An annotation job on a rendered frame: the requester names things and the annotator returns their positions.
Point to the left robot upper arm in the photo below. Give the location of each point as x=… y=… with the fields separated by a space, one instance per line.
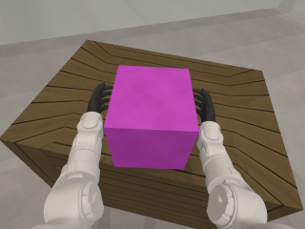
x=73 y=206

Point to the right robot hand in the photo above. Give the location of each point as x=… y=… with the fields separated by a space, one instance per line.
x=206 y=106

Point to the right robot upper arm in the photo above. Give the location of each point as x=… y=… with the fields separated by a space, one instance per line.
x=232 y=207

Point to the robot left forearm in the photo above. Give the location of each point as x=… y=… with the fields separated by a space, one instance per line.
x=85 y=154

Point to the left robot hand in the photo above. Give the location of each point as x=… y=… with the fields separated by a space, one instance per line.
x=96 y=100

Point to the carton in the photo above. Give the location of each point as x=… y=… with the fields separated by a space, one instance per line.
x=151 y=121

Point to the pedestal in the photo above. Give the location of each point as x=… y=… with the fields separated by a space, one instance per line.
x=43 y=134

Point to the robot right forearm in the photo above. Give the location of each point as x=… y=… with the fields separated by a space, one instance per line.
x=215 y=161

